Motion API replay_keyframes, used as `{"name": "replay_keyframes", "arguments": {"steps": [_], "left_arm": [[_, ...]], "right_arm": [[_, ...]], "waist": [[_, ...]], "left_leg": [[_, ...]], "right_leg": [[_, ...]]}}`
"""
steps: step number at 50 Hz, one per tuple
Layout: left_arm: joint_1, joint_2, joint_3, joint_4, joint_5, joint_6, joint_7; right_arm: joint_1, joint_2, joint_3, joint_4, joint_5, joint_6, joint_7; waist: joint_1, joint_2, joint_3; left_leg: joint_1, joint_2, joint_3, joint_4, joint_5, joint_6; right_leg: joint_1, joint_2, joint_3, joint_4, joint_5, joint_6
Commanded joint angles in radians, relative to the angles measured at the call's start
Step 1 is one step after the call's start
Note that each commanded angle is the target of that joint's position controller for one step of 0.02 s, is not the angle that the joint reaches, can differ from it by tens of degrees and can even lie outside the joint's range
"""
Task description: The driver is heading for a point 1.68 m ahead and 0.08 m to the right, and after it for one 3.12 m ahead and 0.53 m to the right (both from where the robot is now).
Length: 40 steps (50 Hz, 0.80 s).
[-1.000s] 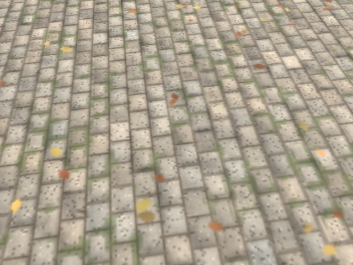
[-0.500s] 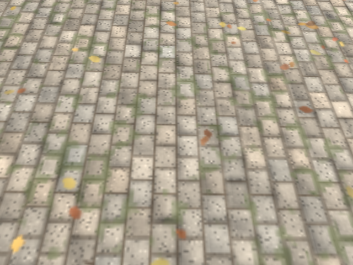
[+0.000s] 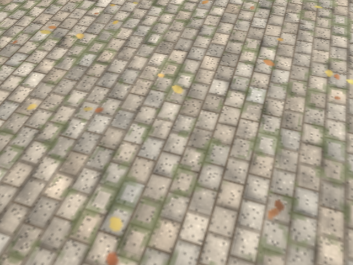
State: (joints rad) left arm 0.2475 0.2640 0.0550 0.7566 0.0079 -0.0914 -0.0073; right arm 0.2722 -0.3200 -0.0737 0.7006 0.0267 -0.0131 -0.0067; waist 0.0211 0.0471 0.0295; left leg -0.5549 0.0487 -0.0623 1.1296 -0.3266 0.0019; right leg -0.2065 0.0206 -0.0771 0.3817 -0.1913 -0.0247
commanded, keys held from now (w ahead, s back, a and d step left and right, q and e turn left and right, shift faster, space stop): w+q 0.20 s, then w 0.06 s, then w+e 0.74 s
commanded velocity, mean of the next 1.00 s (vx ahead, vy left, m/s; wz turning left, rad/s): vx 0.50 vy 0.00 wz -0.05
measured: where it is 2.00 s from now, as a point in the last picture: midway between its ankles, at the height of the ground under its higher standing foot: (202, 137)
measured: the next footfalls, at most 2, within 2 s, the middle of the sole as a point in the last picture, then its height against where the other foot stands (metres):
left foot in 0.30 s outside the picture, level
right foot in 0.84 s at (195, 225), level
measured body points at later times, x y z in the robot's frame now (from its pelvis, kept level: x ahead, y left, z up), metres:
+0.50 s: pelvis +0.26 +0.09 +0.00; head +0.29 +0.11 +0.45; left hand +0.32 +0.38 -0.13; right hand +0.42 -0.16 -0.10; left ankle +0.27 +0.17 -0.74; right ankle +0.30 -0.09 -0.65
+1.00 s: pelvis +0.56 +0.06 -0.01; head +0.60 +0.05 +0.44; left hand +0.71 +0.32 -0.11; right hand +0.65 -0.23 -0.12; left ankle +0.49 +0.22 -0.65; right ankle +0.60 -0.01 -0.74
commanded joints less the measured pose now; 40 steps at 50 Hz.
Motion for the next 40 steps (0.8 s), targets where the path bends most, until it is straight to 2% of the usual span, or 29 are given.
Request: {"name": "replay_keyframes", "arguments": {"steps": [1,6,9,11,13,14,15,16,17,18,19,20,21,22,23,25,27,30,33,36,38,40], "left_arm": [[-0.016,0.145,0.041,-0.038,-0.005,-0.02,0.002],[-0.005,0.182,0.052,-0.009,-0.01,-0.007,0.009],[0.035,0.209,0.06,0.016,-0.024,0.006,0.011],[0.054,0.227,0.066,0.031,-0.037,0.017,0.011],[0.059,0.257,0.073,0.041,-0.047,0.029,0.013],[0.057,0.25,0.066,0.05,-0.05,0.035,0.013],[0.073,0.212,0.046,0.053,-0.037,0.033,0.015],[0.146,0.092,0.0,0.006,0.003,0.02,0.003],[0.144,0.113,-0.004,0.026,-0.02,-0.004,-0.004],[0.035,0.199,0.024,0.003,-0.066,-0.012,-0.011],[-0.017,0.185,0.02,-0.016,-0.072,-0.016,-0.01],[-0.027,0.173,0.02,-0.006,-0.051,-0.013,-0.004],[0.001,0.171,0.026,0.007,-0.041,0.0,-0.003],[0.042,0.158,0.026,0.025,-0.042,0.017,-0.004],[0.065,0.138,0.024,0.039,-0.042,0.031,-0.003],[0.05,0.118,0.024,0.039,-0.043,0.05,0.003],[0.002,0.106,0.025,0.026,-0.039,0.051,0.005],[-0.058,0.085,0.018,0.01,-0.032,0.04,-0.009],[-0.154,0.058,0.003,-0.026,-0.028,0.037,-0.027],[-0.225,0.055,-0.003,-0.073,-0.026,0.036,-0.048],[-0.236,0.064,0.0,-0.101,-0.027,0.036,-0.063],[-0.177,0.098,0.017,-0.109,-0.028,0.043,-0.068]], "right_arm": [[-0.038,-0.025,-0.005,-0.097,-0.006,-0.004,0.006],[-0.16,-0.008,0.006,-0.123,-0.004,-0.019,0.036],[-0.239,-0.011,0.007,-0.156,-0.001,-0.018,0.052],[-0.262,-0.023,0.001,-0.174,-0.005,-0.016,0.059],[-0.202,-0.057,-0.018,-0.171,-0.015,-0.013,0.058],[-0.071,-0.086,-0.038,-0.133,-0.017,-0.012,0.053],[0.095,-0.142,-0.068,-0.082,-0.013,-0.007,0.037],[0.174,-0.264,-0.087,-0.066,-0.019,-0.008,0.019],[0.187,-0.226,-0.067,-0.089,-0.014,-0.018,0.02],[0.142,-0.166,-0.045,-0.076,-0.023,-0.032,0.028],[0.091,-0.143,-0.037,-0.064,-0.024,-0.041,0.029],[0.027,-0.105,-0.026,-0.055,-0.024,-0.048,0.03],[-0.021,-0.069,-0.015,-0.056,-0.03,-0.057,0.031],[-0.049,-0.058,-0.013,-0.054,-0.035,-0.066,0.031],[-0.06,-0.053,-0.014,-0.045,-0.037,-0.079,0.031],[-0.065,-0.059,-0.018,-0.022,-0.046,-0.096,0.026],[-0.046,-0.058,-0.019,0.003,-0.053,-0.101,0.016],[-0.043,-0.068,-0.018,0.023,-0.049,-0.101,0.004],[0.001,-0.091,-0.024,0.055,-0.039,-0.093,-0.004],[0.05,-0.106,-0.031,0.089,-0.027,-0.069,-0.007],[0.047,-0.123,-0.037,0.096,-0.02,-0.05,-0.013],[0.027,-0.154,-0.045,0.09,-0.016,-0.033,-0.024]], "waist": [[0.001,-0.135,0.002],[0.037,-0.111,0.018],[0.055,-0.108,0.043],[0.046,-0.109,0.048],[-0.011,-0.131,-0.007],[-0.092,-0.113,-0.078],[-0.171,-0.08,-0.159],[-0.126,0.167,-0.286],[-0.141,0.15,-0.456],[-0.161,0.056,-0.314],[-0.13,0.05,-0.189],[-0.09,0.019,-0.121],[-0.052,0.046,-0.085],[-0.026,0.065,-0.078],[-0.012,0.055,-0.072],[-0.003,0.025,-0.032],[-0.016,0.01,0.001],[-0.035,0.005,0.02],[-0.078,-0.016,0.061],[-0.103,-0.026,0.084],[-0.088,-0.01,0.07],[-0.039,0.035,-0.001]], "left_leg": [[-0.159,0.07,-0.036,-0.082,0.08,-0.012],[-0.099,0.055,0.025,-0.352,0.325,0.0],[-0.078,0.042,0.06,-0.451,0.329,0.024],[-0.05,0.019,0.082,-0.493,0.25,0.054],[0.09,-0.046,0.128,-0.522,0.148,0.097],[0.293,-0.085,0.143,-0.586,0.191,0.129],[0.575,-0.077,0.094,-0.6,0.233,0.158],[0.962,0.217,-0.378,-0.618,0.146,0.296],[0.985,0.362,-0.718,-0.778,0.049,0.383],[0.875,0.328,-0.554,-0.803,0.064,0.321],[0.724,0.286,-0.395,-0.815,0.125,0.28],[0.598,0.241,-0.292,-0.838,0.174,0.247],[0.503,0.206,-0.209,-0.876,0.221,0.226],[0.439,0.193,-0.162,-0.917,0.23,0.22],[0.407,0.19,-0.124,-0.948,0.26,0.224],[0.378,0.182,-0.038,-0.988,0.318,0.218],[0.404,0.172,0.031,-1.001,0.365,0.205],[0.434,0.152,0.126,-1.014,0.39,0.173],[0.492,0.177,0.176,-1.025,0.409,0.163],[0.627,0.217,0.203,-0.971,0.499,0.157],[0.69,0.233,0.226,-0.898,0.683,0.142],[0.715,0.23,0.251,-0.756,1.038,0.118]], "right_leg": [[0.106,-0.295,0.207,-0.23,0.169,-0.174],[0.134,-0.263,0.021,-0.239,0.262,-0.139],[0.194,-0.285,-0.029,-0.228,0.273,-0.118],[0.243,-0.307,-0.05,-0.185,0.385,-0.106],[0.27,-0.31,-0.078,-0.044,0.699,-0.092],[0.222,-0.289,-0.105,0.115,0.787,-0.074],[0.058,-0.249,-0.123,0.33,0.671,-0.043],[-0.368,-0.117,-0.122,0.741,-0.03,0.025],[-0.468,-0.029,0.093,0.937,-0.422,0.025],[-0.549,-0.078,0.149,0.979,-0.361,0.013],[-0.556,-0.119,0.138,0.925,-0.279,0.002],[-0.522,-0.156,0.137,0.855,-0.202,0.006],[-0.459,-0.181,0.151,0.809,-0.138,0.012],[-0.399,-0.187,0.158,0.798,-0.09,0.02],[-0.377,-0.184,0.158,0.79,-0.061,0.03],[-0.409,-0.174,0.177,0.745,0.011,0.047],[-0.472,-0.16,0.2,0.654,0.107,0.059],[-0.466,-0.137,0.171,0.467,0.274,0.053],[-0.471,-0.127,0.114,0.335,0.324,0.034],[-0.535,-0.115,0.079,0.263,0.249,0.001],[-0.52,-0.089,0.037,0.238,0.153,-0.028],[-0.393,-0.022,-0.028,0.251,0.047,-0.068]]}}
